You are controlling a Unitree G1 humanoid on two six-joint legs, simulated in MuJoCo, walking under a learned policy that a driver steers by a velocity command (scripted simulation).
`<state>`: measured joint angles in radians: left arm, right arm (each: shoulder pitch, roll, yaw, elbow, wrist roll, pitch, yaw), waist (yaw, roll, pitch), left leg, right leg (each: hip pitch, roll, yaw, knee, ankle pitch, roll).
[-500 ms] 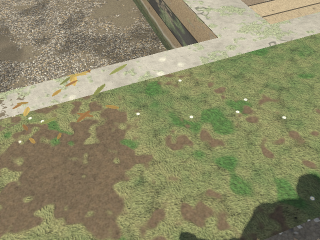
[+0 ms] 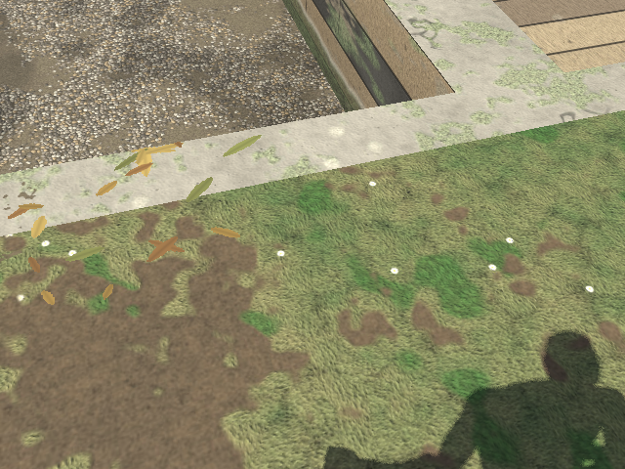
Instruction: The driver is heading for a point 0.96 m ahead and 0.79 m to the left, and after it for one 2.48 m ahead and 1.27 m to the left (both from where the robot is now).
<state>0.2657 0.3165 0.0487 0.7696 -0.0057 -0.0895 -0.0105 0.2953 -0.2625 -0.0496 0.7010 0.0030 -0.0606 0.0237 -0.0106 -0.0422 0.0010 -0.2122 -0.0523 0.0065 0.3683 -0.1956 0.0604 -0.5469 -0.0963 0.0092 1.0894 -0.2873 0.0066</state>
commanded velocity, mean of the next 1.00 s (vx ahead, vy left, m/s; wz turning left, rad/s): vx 0.50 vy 0.00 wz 0.52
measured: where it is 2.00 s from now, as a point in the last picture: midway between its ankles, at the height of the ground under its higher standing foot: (117, 296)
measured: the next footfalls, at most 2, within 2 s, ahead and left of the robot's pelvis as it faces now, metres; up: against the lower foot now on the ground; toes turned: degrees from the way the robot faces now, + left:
right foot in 0.28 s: +0.34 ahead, -0.13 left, +0.00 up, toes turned +9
left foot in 0.78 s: +0.51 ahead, +0.21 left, +0.00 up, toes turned +28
